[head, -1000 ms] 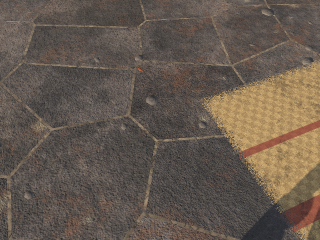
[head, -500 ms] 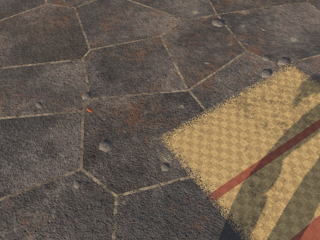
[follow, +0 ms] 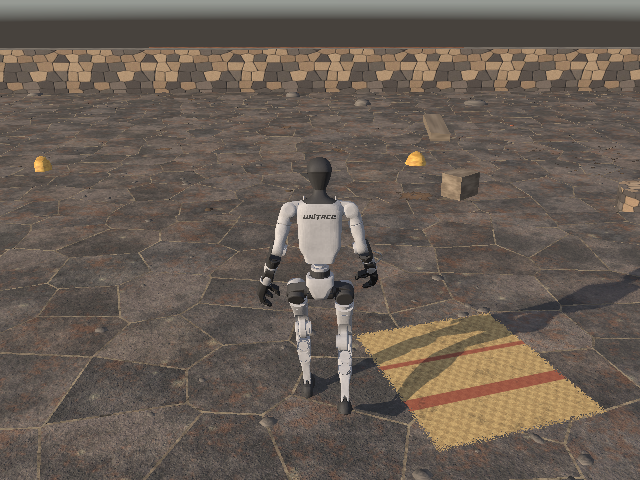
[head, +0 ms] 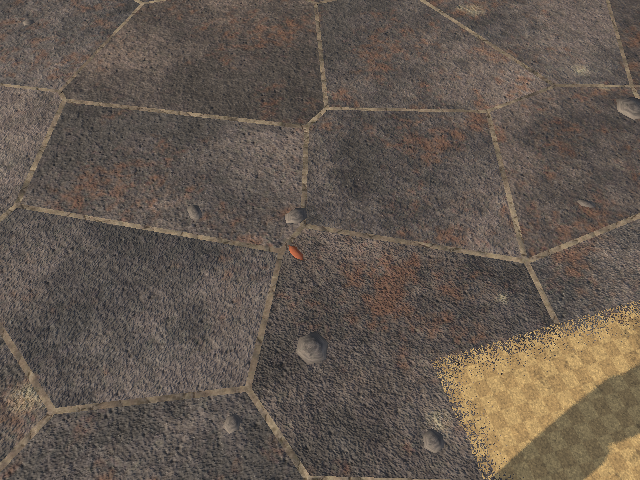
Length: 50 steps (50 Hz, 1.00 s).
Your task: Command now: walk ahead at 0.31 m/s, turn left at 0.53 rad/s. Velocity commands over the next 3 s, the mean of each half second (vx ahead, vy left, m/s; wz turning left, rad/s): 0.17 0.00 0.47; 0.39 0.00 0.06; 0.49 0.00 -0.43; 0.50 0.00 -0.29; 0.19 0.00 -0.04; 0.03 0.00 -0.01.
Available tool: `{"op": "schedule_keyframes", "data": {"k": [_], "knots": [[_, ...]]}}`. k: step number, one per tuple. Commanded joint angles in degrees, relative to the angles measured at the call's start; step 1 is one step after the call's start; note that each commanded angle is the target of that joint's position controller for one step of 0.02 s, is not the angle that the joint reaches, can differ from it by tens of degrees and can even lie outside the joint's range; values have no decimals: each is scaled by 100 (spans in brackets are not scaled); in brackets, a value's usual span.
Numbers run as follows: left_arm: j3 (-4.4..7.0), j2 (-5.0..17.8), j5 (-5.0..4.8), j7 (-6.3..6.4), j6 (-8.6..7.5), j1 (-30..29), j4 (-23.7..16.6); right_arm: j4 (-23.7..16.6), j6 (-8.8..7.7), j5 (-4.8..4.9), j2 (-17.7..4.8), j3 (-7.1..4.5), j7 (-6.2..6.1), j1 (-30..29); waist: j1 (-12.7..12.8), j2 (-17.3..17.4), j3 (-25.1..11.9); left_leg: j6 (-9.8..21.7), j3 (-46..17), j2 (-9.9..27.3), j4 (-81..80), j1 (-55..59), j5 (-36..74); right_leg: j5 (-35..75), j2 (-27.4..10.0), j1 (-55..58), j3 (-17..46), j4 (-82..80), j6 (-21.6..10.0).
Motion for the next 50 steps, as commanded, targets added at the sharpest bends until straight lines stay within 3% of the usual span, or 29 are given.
{"op": "schedule_keyframes", "data": {"k": [1,2,4,7,10,14,17,19,20,21,22,23,24,25,26,28,30,33,35,37,39,40,41,42,43,44,46,50], "knots": [[96,728,-63,-15,-322,-312,-804,-267,-51,64,-892,-277,-76,939,-373,-171,-1449,1379,-2636,1827,-1345,3563,3518,119,-148,-2855,818,1317,-73],[148,804,69,56,-250,-398,-799,-338,-33,117,-686,-225,-115,669,-222,-220,-1156,1193,-2266,1619,-1471,2896,3441,337,-316,-2653,745,866,-43],[178,760,114,82,-63,-233,-857,-463,11,-4,-717,-216,-155,473,62,-63,-920,1141,-2004,1389,-1724,1933,3783,561,-324,-2100,704,431,35],[99,508,155,140,71,-196,-896,-440,39,-17,-956,-292,-236,519,137,122,-1025,1049,-1629,1162,-1666,1582,4431,993,-154,-1998,569,-503,226],[65,472,151,152,133,-558,-987,-437,204,90,-987,-301,-361,543,28,354,-1240,742,-1574,947,-1452,1593,3928,1766,24,-1909,583,-1353,325],[52,507,86,80,159,-1192,-1170,-477,398,97,-971,-293,-478,628,-203,568,-1186,491,-2069,943,-1254,1754,2709,2119,197,-1903,729,-2247,325],[76,580,81,4,105,-1260,-1184,-502,449,42,-869,-241,-497,659,-280,706,-1153,470,-2401,1095,-950,2048,2464,1882,224,-1770,752,-2764,214],[106,603,91,-37,35,-1133,-1180,-531,446,48,-780,-187,-494,575,-174,800,-1092,380,-2604,1063,-717,2097,2298,1982,239,-1324,698,-3428,24],[108,555,97,-64,-18,-943,-1135,-543,425,63,-705,-148,-481,493,-4,789,-1110,259,-2596,916,-609,1917,1748,2604,212,-733,621,-4068,-133],[132,677,183,-61,-57,-812,-1137,-547,377,-3,-488,-74,-457,629,5,589,-1210,57,-2482,662,-341,1535,817,3248,-248,38,958,-4269,-365],[189,1006,279,-33,-45,-673,-1186,-531,308,-151,-170,36,-426,1150,-288,-458,-1485,-220,-1881,36,493,899,-1226,3925,-1203,946,1969,-4247,-897],[240,1051,282,-23,31,-295,-935,-580,265,-36,-258,41,-404,1349,-313,-1645,-1433,-466,-1222,-281,1116,-139,-2722,2654,-1978,1286,3424,-4626,-1825],[223,854,136,-54,20,49,-895,-580,233,11,-709,-56,-396,992,85,-1283,-1140,-642,-1127,-27,1993,-785,-2851,907,-2031,1333,4058,-5006,-1996],[223,837,73,-53,21,147,-851,-598,235,50,-854,-123,-375,651,213,-883,-858,-691,-1102,104,2448,-1132,-2469,-247,-1826,1210,3877,-5123,-1808],[215,855,39,-48,35,3,-870,-575,259,25,-825,-141,-355,542,142,-747,-608,-747,-947,246,2603,-1239,-2144,-484,-1601,948,3502,-5198,-1606],[193,813,49,-5,55,-174,-904,-594,185,-3,-640,-107,-294,413,84,-731,-402,-741,-757,463,2284,-1044,-1534,-91,-1271,470,2853,-5389,-1380],[195,777,51,-10,57,-185,-903,-540,78,4,-357,-26,-257,408,106,-875,-488,-718,-390,414,1655,-476,-1200,626,-936,154,2137,-5482,-1306],[229,879,-25,-41,59,-142,-846,-561,-29,13,-146,59,-220,217,173,-1022,-610,-658,-187,359,540,352,-933,1132,-818,-130,1618,-5450,-1338],[257,990,-64,-89,78,23,-774,-584,-69,56,-242,42,-194,144,217,-1032,-632,-624,-120,318,36,655,-725,1067,-958,-153,1648,-5380,-1396],[249,1010,-112,-119,118,33,-737,-539,-102,82,-279,22,-170,286,79,-935,-591,-515,-21,263,-591,1196,-265,806,-1011,-394,1631,-5219,-1330],[174,828,-92,-133,133,76,-699,-383,-103,76,-351,-37,-190,743,-171,-780,-653,-377,-35,222,-910,2087,-256,579,-866,-832,1542,-4834,-1120],[83,560,-49,-140,109,-28,-727,-288,-108,83,-469,-85,-233,1221,-408,-637,-778,-245,-460,568,-1023,2795,-418,473,-676,-1303,1351,-4282,-887],[-69,64,59,-164,51,-264,-882,-197,-109,4,-883,-176,-296,1923,-647,493,-969,117,-2000,1742,-1643,3530,-1030,306,-104,-2124,610,-2382,-475],[-13,283,-65,-120,-72,-286,-1207,-109,-95,-62,-1535,-354,-234,2239,-638,1751,-764,978,-4055,2656,-2404,3782,-2454,-316,251,-3610,291,-1064,-377],[116,774,-122,-93,-136,-382,-1160,-121,-164,-10,-1134,-255,-197,2120,-630,1170,-374,1109,-4205,2612,-2494,3544,-2950,-152,-120,-4040,639,-267,-424],[148,846,-138,-122,-154,-394,-1108,-158,-212,-6,-812,-146,-178,1912,-512,959,-139,927,-3660,2325,-2478,3417,-2679,470,-271,-4197,712,-91,-493],[129,678,-46,-162,-125,-336,-958,-218,-226,-34,-606,-75,-162,1461,-302,617,-76,650,-2612,1940,-2570,3095,-1233,1277,-473,-3989,700,-239,-449],[67,373,-55,-221,4,-499,-939,-64,-260,-85,-532,-70,-211,1510,-271,484,-169,410,-1121,1589,-2703,2807,1193,2251,-403,-3547,644,-715,-233]]}}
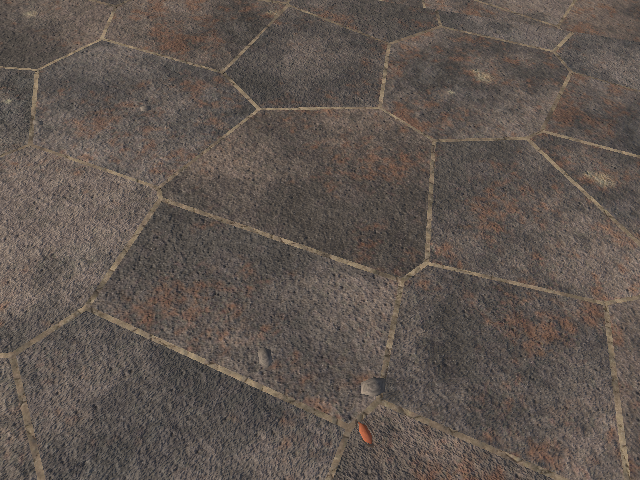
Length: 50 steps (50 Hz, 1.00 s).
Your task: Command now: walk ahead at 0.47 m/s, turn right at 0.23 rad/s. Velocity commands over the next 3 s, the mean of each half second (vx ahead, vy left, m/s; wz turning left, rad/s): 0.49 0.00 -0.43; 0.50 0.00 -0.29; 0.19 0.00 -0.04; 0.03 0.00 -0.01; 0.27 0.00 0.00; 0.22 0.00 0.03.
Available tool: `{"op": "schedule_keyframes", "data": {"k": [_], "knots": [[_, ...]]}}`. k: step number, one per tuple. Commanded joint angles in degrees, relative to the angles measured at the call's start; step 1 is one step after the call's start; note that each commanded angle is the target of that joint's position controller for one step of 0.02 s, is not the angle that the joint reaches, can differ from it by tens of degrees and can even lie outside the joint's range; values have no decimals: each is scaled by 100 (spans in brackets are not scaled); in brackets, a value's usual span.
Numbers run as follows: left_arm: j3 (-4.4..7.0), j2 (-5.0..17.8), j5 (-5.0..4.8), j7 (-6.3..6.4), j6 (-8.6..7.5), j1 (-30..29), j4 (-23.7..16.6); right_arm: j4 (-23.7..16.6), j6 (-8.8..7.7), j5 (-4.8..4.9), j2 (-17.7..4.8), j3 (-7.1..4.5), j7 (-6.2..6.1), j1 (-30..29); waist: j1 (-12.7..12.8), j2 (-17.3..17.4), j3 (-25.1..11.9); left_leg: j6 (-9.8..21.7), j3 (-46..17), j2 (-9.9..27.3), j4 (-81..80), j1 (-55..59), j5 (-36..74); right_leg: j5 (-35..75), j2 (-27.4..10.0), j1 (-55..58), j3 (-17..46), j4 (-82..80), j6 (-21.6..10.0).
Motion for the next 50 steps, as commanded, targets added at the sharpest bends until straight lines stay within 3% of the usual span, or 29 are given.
{"op": "schedule_keyframes", "data": {"k": [1,5,9,12,13,14,15,16,17,18,19,20,21,24,27,30,32,35,37,38,39,40,41,42,43,44,45,47,50], "knots": [[26,169,-9,-19,-11,-471,-465,-225,-109,-20,-786,-217,-60,-46,-61,768,451,761,-743,1371,-994,598,1931,720,-87,-1135,239,-445,132],[-71,-11,-12,-128,-15,-1187,-702,-31,-98,12,-930,-229,-132,11,-251,775,613,582,-41,1315,-1117,390,2010,1691,44,-542,-77,-1844,79],[-92,6,-45,-299,-33,-1713,-974,206,-30,88,-1062,-259,-155,234,-336,673,799,511,218,1598,-909,976,2540,1458,148,-474,-297,-2474,-170],[22,262,-2,-365,-12,-1475,-1057,191,88,103,-1305,-326,-238,130,-13,928,373,333,503,1650,94,1456,5353,582,577,274,-750,-2547,-505],[130,463,-5,-351,15,-929,-958,172,147,82,-1392,-350,-282,109,305,1030,9,263,598,1616,890,1468,6199,371,785,981,-857,-2573,-647],[288,748,-30,-289,36,-20,-755,128,177,91,-1404,-345,-318,33,808,909,-460,103,742,1456,2097,921,6161,726,913,2362,-773,-2922,-870],[438,1216,-9,-157,106,882,-585,-44,116,-13,-1245,-266,-347,119,1111,232,-1118,-76,744,1183,3913,-600,4074,929,14,4309,612,-2882,-1230],[456,1641,-16,-158,50,721,-648,-274,-63,-135,-347,37,-182,888,349,-1149,-1910,-396,16,-72,5940,-3087,-1797,-20,-1508,6279,4020,-3386,-2442],[366,1095,-24,-111,68,1036,-632,-313,-283,72,-1032,-106,-82,132,928,-496,-2197,-304,-923,69,6349,-3619,-1677,-652,-1453,6292,4430,-4041,-2299],[306,929,7,-82,49,726,-607,-548,-370,264,-1152,-144,-56,-471,885,-316,-1173,-226,-825,321,6142,-3963,-1145,-255,-1245,5525,3510,-4183,-1981],[272,839,-10,-70,37,320,-676,-599,-417,180,-1060,-105,-97,-647,601,307,-627,-208,-770,557,5627,-3752,-703,339,-986,4523,2880,-4259,-1797],[236,724,19,-67,35,-29,-764,-580,-396,52,-1066,-145,-142,-689,355,442,-269,-273,-704,689,5204,-3408,-522,982,-771,3702,2426,-4355,-1698],[195,619,93,-51,29,-217,-847,-580,-321,3,-1083,-177,-146,-557,131,320,-150,-325,-732,796,5043,-3028,-410,1332,-614,3136,2157,-4523,-1694],[205,630,49,-5,-14,-291,-765,-601,-127,-77,-883,-149,-172,-466,-58,115,61,-580,-545,834,4362,-2722,-216,1805,-422,2203,1701,-4759,-1738],[253,804,24,93,15,-119,-636,-806,-100,-112,-677,-68,-186,-1157,138,46,256,-717,-405,674,3131,-2602,875,1716,-78,1720,1271,-4742,-1506],[245,805,-24,135,70,227,-474,-893,-165,-35,-548,-5,-104,-1809,493,-90,180,-692,-321,382,1794,-2087,2036,1111,60,1762,1147,-4577,-1230],[228,799,-42,129,77,484,-335,-947,-214,38,-636,-26,-34,-2058,635,-158,176,-622,-399,347,1435,-2019,2187,812,-150,2116,1389,-4435,-1201],[216,794,-20,126,102,645,-222,-1030,-270,53,-859,-119,30,-2161,611,-261,220,-364,-477,326,1028,-2070,1555,812,-485,2834,1857,-3995,-1099],[218,796,0,119,140,540,-210,-955,-298,50,-943,-190,17,-1748,328,-384,169,-122,-314,229,736,-1514,1148,1411,-476,3006,1928,-3599,-958],[161,640,21,106,134,505,-237,-836,-320,4,-1107,-279,-17,-1186,51,-306,-188,91,-356,313,655,-630,1200,1997,-185,2911,1725,-2920,-802],[52,391,109,103,116,488,-355,-755,-330,-60,-1413,-362,-58,-261,-342,217,-1009,503,-1249,1190,800,813,1351,1331,158,2261,1304,-1378,-576],[-51,66,-45,105,37,1316,-350,-459,-253,-63,-1852,-511,-17,335,-132,2056,-1677,1495,-3740,2300,359,2687,132,-1277,1031,187,605,575,-120],[5,501,-86,112,3,1165,-297,-443,-225,102,-1321,-396,29,438,-287,1687,-1395,1447,-4597,2422,-151,2669,-1273,-2054,787,-683,895,1266,-82],[91,794,-106,105,-3,487,-397,-483,-196,110,-1028,-306,10,129,-390,1063,-566,1188,-3844,2209,-260,1997,-1372,-1568,539,-962,858,1459,-90],[67,719,-39,112,-6,82,-510,-550,-150,39,-955,-257,1,-213,-269,609,-174,1042,-3181,1957,-340,1326,-828,-1141,290,-852,573,1302,-81],[70,635,47,100,-25,-129,-584,-533,-131,15,-859,-216,10,-404,-156,522,186,1052,-2755,1746,-490,785,-217,-846,117,-792,466,935,-54],[82,556,67,86,-22,-85,-581,-530,-146,-25,-775,-176,10,-501,-4,682,227,985,-2414,1561,-610,449,243,-632,-50,-495,431,666,-40],[50,367,47,69,16,89,-503,-462,-168,16,-738,-163,26,-524,117,881,182,1006,-1949,1359,-792,172,845,-513,-106,-188,271,297,30],[-15,196,101,83,35,-301,-601,-319,-161,54,-954,-215,-8,-459,86,765,338,1095,-1437,1352,-954,18,2013,-106,-153,-259,107,-608,182]]}}
Over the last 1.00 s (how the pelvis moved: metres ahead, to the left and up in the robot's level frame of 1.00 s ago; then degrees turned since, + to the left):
0.32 0.06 0.03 15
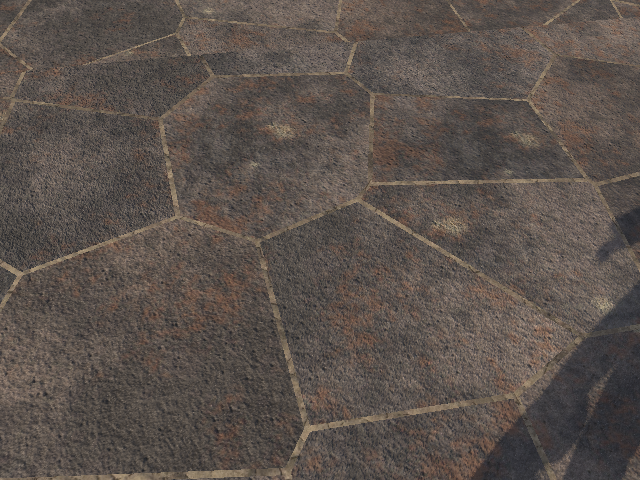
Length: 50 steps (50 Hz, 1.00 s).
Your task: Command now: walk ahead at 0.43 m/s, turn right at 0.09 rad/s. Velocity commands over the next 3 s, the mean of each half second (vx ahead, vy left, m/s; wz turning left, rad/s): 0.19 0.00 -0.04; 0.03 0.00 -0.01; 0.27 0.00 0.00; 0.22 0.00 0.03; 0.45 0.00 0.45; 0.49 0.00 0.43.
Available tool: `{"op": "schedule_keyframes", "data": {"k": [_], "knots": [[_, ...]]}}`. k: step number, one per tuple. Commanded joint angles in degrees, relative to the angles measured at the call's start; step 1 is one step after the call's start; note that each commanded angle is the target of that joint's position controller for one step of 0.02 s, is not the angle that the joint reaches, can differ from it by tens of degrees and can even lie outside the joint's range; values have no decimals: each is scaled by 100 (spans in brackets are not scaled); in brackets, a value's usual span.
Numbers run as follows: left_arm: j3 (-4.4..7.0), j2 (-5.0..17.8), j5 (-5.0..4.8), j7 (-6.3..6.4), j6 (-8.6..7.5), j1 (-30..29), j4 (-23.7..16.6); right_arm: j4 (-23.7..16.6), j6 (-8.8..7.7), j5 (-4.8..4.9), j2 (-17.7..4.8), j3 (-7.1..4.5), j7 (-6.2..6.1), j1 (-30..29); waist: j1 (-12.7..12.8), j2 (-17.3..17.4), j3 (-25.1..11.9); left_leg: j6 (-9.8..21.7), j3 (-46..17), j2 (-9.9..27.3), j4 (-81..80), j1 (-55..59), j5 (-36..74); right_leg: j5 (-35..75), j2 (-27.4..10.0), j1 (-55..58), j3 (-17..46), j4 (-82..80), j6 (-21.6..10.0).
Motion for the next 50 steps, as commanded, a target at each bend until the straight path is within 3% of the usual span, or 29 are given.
{"op": "schedule_keyframes", "data": {"k": [1,3,7,9,11,12,13,14,15,16,17,18,21,24,26,27,28,29,31,35,41,49,50], "knots": [[15,142,59,11,-75,-262,-418,-305,-60,10,-920,-215,-52,-281,124,698,14,986,-1103,1436,-955,341,2258,587,-172,-437,-21,-932,149],[-28,29,72,-14,-111,-503,-419,-192,10,26,-986,-222,-91,-220,50,740,-79,803,-592,1233,-777,248,3163,1242,-24,43,-171,-1731,175],[10,123,35,-101,-137,-972,-490,68,127,82,-1017,-207,-135,105,-120,824,-211,645,-512,1272,-442,511,3047,2026,231,565,-159,-2600,85],[66,256,61,-140,-156,-992,-527,113,174,106,-1065,-223,-155,19,-15,857,-249,553,-673,1389,-120,688,2893,1804,264,759,-75,-2910,-76],[156,413,140,-123,-181,-423,-316,114,205,122,-1026,-212,-182,-152,322,737,-498,339,-635,1179,583,661,2883,2223,390,1657,-180,-3481,-286],[238,733,187,-70,-197,-69,-249,103,175,36,-876,-158,-185,2,400,383,-844,88,-446,848,1312,324,2356,4003,-45,2547,134,-3460,-501],[252,999,325,-12,-157,244,-280,81,112,-101,-476,-8,-156,594,236,-562,-1643,-265,-271,415,2695,-1001,141,6094,-1278,4364,1330,-2900,-1262],[143,572,257,-16,-62,420,-199,252,152,-44,-355,81,-134,1009,314,-1163,-2341,-521,-476,231,3790,-1502,-2910,6183,-1976,4770,2210,-3022,-1935],[77,357,110,-56,15,358,-142,276,247,44,-794,-37,-119,756,389,-710,-2077,-605,-679,406,4143,-1690,-3098,4774,-1715,4285,2206,-3291,-1810],[56,319,54,-69,51,-14,-138,196,355,90,-862,-81,-154,345,327,-407,-1456,-672,-576,540,4223,-1945,-2847,3611,-1493,3685,1963,-3563,-1582],[24,277,65,-75,70,-383,-159,172,473,59,-822,-97,-213,82,248,-214,-1025,-725,-524,654,4028,-1920,-2584,2786,-1318,3000,1746,-3827,-1419],[27,320,106,-73,90,-718,-181,156,590,15,-794,-115,-271,6,103,-288,-766,-776,-529,758,3710,-1594,-2283,2120,-1172,2306,1533,-4089,-1293],[62,351,220,-41,137,-1102,-111,322,709,-38,-508,-66,-362,224,-90,-587,-626,-804,-258,648,2741,-483,-1574,1357,-711,1234,843,-4400,-1157],[40,288,162,17,164,-1067,62,404,679,-56,-431,-56,-346,110,-60,-464,-680,-660,-148,594,1729,104,-513,344,-627,1121,710,-4369,-1073],[-18,145,120,30,189,-942,214,403,661,-152,-431,-53,-319,-3,-78,-327,-515,-498,-108,555,1046,517,-36,-874,-427,868,652,-4334,-729],[-52,62,133,26,189,-776,331,311,652,-205,-543,-56,-324,-128,-22,-164,-289,-367,-389,785,701,495,44,-1373,-276,746,615,-4261,-446],[-15,144,144,26,194,-602,374,261,652,-153,-911,-134,-354,-290,214,278,31,-220,-517,943,557,-9,-619,-1420,17,823,379,-4135,-222],[7,191,136,57,207,-641,398,348,626,-105,-912,-166,-348,-379,239,704,204,-138,-512,823,378,-758,-1604,-951,223,1319,99,-3888,-91],[16,164,117,110,221,-643,479,380,513,-137,-556,-70,-334,-558,287,900,204,-260,-514,786,132,-1099,-1604,-287,218,1855,42,-3532,-119],[27,121,116,128,235,-482,747,514,360,-60,-512,-53,-312,-445,248,651,-40,-343,-436,728,350,-666,-607,616,211,2030,4,-3357,-202],[46,133,56,141,264,-462,1121,721,384,-30,-489,-37,-327,-329,186,341,-196,-309,-317,635,520,-344,194,1456,184,2239,-18,-3233,-174],[61,187,30,221,358,-453,1570,1002,425,-20,-397,-13,-323,-333,213,264,-118,-293,-223,555,451,-233,478,1672,164,2400,-19,-3243,-143],[49,131,26,225,370,-357,1675,1102,437,-13,-351,-9,-324,-205,205,296,-231,-269,-176,508,376,-166,-91,1094,246,2443,-116,-3235,-146]]}}
Over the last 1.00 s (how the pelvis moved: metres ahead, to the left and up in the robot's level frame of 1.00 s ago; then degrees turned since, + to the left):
0.56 -0.10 0.00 -24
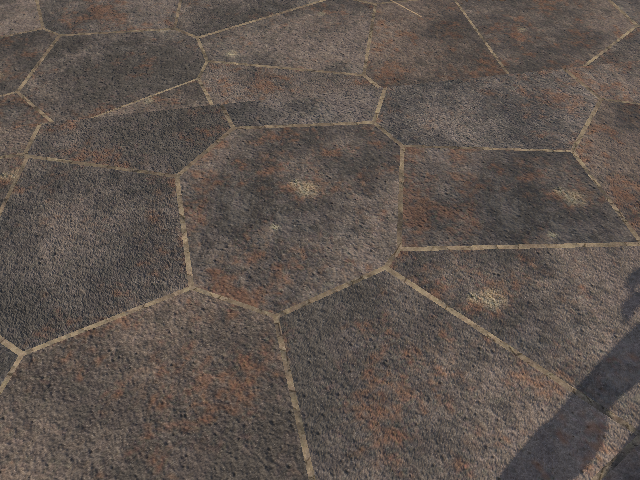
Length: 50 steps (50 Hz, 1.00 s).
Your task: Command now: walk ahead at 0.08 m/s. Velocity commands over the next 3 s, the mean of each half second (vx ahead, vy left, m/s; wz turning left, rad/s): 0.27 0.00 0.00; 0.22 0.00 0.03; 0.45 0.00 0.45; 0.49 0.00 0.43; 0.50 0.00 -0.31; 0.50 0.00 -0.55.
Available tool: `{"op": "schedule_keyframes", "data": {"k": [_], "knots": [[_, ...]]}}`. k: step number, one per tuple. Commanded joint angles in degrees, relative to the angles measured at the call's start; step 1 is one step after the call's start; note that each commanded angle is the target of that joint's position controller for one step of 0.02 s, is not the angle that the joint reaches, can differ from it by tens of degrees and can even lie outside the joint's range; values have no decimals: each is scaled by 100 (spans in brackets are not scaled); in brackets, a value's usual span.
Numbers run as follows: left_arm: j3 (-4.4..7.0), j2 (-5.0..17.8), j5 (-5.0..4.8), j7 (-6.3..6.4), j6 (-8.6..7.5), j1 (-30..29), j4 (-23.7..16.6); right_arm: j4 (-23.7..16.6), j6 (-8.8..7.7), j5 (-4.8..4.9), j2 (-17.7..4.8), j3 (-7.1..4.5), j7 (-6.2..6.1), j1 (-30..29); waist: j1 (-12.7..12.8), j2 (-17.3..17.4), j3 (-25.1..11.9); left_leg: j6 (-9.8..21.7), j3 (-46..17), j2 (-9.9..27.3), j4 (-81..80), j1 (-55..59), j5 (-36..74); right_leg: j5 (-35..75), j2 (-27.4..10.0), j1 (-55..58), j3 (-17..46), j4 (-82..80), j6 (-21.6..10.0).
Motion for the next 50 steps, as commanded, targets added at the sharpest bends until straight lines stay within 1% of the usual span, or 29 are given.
{"op": "schedule_keyframes", "data": {"k": [1,3,5,7,9,10,11,12,13,14,15,17,18,20,23,26,28,30,31,32,33,34,35,36,38,41,44,47,50], "knots": [[106,540,-40,35,-7,117,4,7,-6,39,-655,-153,-23,399,-7,109,-243,220,-118,89,-693,-429,-95,-130,58,514,-68,-167,-238],[133,599,-75,28,-48,8,1,-25,-3,91,-836,-214,-44,375,-47,364,259,550,-575,344,-993,-662,-1881,-1746,205,-210,-190,87,-300],[109,462,-112,-28,-239,-262,-107,38,-114,163,-1062,-290,-45,700,-195,797,640,977,-1621,1067,-1584,-423,-2696,-1516,226,-977,-355,749,-307],[91,378,-143,-125,-440,-394,-176,79,-238,196,-1183,-355,-32,679,-157,1042,912,1331,-2417,1713,-1876,-377,-2348,-987,-21,-1259,-238,1156,-425],[112,358,-193,-198,-554,57,-3,-15,-289,200,-1051,-329,19,309,179,924,783,1107,-1861,1459,-1532,-584,-1528,-958,-18,-463,-315,349,-570],[169,438,-198,-206,-566,636,255,-107,-281,207,-999,-316,47,41,442,764,599,884,-1360,1104,-1160,-1047,-1070,-647,75,550,-311,-132,-587],[280,754,-165,-193,-570,1269,471,-269,-310,195,-835,-266,60,-272,679,155,411,564,-642,578,-115,-1623,-186,-670,-312,1360,482,-601,-730],[462,1412,-187,-217,-581,2009,655,-500,-395,152,-512,-196,43,-382,831,-1446,88,106,340,-235,1874,-2630,-174,-1072,-1357,2314,2523,-1455,-1353],[365,1258,-71,-270,-651,2207,652,-585,-485,211,-620,-225,28,-477,864,-1525,-74,92,-203,-337,3266,-3430,-1326,-875,-2109,2639,4000,-1951,-1833],[235,894,-25,-268,-721,1776,542,-548,-544,321,-734,-265,78,-351,557,-861,143,260,-550,8,3964,-3795,-1116,-616,-2131,2533,3576,-1792,-1744],[177,720,-29,-276,-759,1476,410,-461,-579,343,-680,-253,129,-241,399,-605,144,409,-538,230,4074,-3864,-597,-447,-1894,2431,2937,-1770,-1548],[68,524,-45,-288,-743,1219,318,-460,-590,231,-763,-329,170,-405,259,-337,262,475,-375,576,3564,-3774,252,429,-1572,2137,1933,-1926,-1222],[18,440,-19,-268,-688,1243,323,-465,-565,198,-730,-347,195,-421,217,-440,264,401,-229,574,3324,-3500,405,1343,-1393,1948,1505,-1931,-1123],[-8,531,20,-174,-585,1335,334,-514,-490,153,-522,-310,229,-542,174,-439,233,185,55,451,2692,-3163,613,2937,-1190,1702,856,-1855,-1078],[0,812,67,-39,-477,1259,290,-758,-418,124,-202,-159,229,-1224,242,-481,248,21,392,142,1093,-2190,1313,3706,-846,916,160,-1789,-950],[30,929,2,-18,-447,1447,408,-812,-338,156,-423,-177,250,-1370,233,-706,68,105,311,-20,489,-1469,1939,3830,-985,857,173,-1641,-920],[41,887,-57,-8,-445,1224,405,-747,-319,120,-659,-244,257,-1131,-16,-689,-45,305,110,-20,233,-1165,1986,3978,-1110,1077,236,-1309,-796],[48,851,-66,-8,-414,1043,369,-457,-336,23,-922,-380,233,-409,-421,-479,-424,547,192,-198,-237,-215,2389,4229,-888,1185,176,-405,-590],[28,781,17,-28,-409,1247,370,-367,-347,-25,-1189,-455,200,-71,-496,-60,-758,690,-152,217,-252,642,4130,3380,-557,827,4,426,-361],[-101,332,168,-60,-426,1998,457,-334,-306,-133,-1430,-458,181,244,-201,934,-1568,1419,-1437,1455,184,2369,6000,413,-12,-501,-139,1999,-70],[-171,98,43,-83,-397,2297,587,-262,-259,-115,-1065,-321,234,411,-200,1443,-2349,2099,-2648,2237,-392,2450,5723,-2624,370,-723,204,3261,134],[-51,502,-83,-91,-327,1984,567,-308,-250,21,-918,-266,283,31,-141,874,-1883,1921,-2571,1979,-821,1581,3847,-2632,137,-823,504,3745,155],[-12,585,-139,-51,-246,1478,420,-423,-246,72,-828,-222,275,-603,-35,604,-1057,1652,-2111,1751,-1130,736,2642,-2318,-54,-1114,304,3794,178],[35,640,-122,2,-179,1219,361,-449,-244,62,-865,-224,270,-816,-7,425,-692,1485,-1882,1534,-1498,172,1287,-2006,-170,-1254,149,3732,164],[112,660,-58,61,-120,1173,273,-422,-231,14,-1027,-282,239,-1016,191,708,-450,1235,-1695,1266,-2081,-705,-605,-1388,-359,-921,81,3277,68],[153,523,-22,72,-225,1124,285,-360,-298,12,-977,-300,168,-890,249,755,-457,1285,-1479,1164,-2409,-985,-890,-1030,-377,-717,-67,2605,-85],[171,491,10,55,-309,856,242,-370,-336,69,-1100,-357,97,-817,247,671,-450,1332,-1381,1194,-2563,-1061,-990,-695,-395,-548,-122,1797,-182],[199,551,5,15,-384,617,182,-357,-275,165,-1194,-404,70,-628,234,649,-366,1345,-1476,1168,-2566,-1136,-1133,-558,-255,-286,-235,996,-197],[226,534,-4,-15,-455,957,333,-413,-146,284,-1175,-422,40,-658,514,543,-317,1176,-1411,945,-2248,-1589,-1498,-105,-59,577,-466,-108,-278]]}}
Over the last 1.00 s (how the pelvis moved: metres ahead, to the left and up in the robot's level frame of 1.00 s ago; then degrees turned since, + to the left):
0.21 -0.01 -0.01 0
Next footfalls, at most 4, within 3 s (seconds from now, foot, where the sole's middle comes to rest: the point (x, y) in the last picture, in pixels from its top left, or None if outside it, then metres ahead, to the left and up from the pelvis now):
0.62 left None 0.36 0.09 -0.77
1.04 right None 0.33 -0.13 -0.77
1.54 left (243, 445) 0.59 0.20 -0.77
2.04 right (268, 303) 0.96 0.16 -0.77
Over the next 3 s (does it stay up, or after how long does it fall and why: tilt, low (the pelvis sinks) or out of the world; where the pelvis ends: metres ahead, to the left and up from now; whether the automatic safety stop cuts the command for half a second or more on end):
stays up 1.23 0.34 -0.01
